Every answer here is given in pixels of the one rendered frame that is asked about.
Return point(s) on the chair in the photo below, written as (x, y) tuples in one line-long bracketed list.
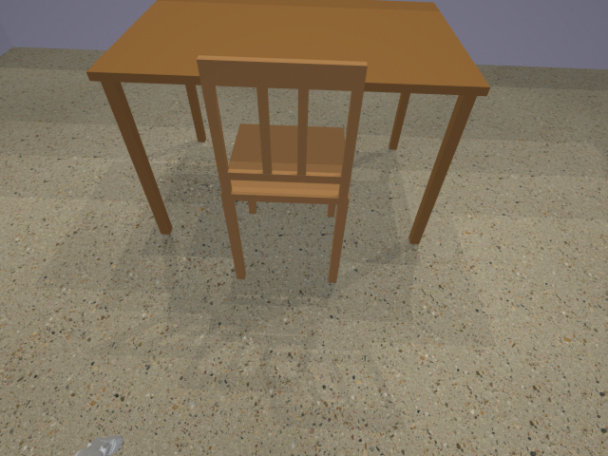
[(284, 163)]

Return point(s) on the robot left hand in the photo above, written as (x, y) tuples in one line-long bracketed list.
[(102, 446)]

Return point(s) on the table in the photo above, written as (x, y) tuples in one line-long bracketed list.
[(409, 48)]

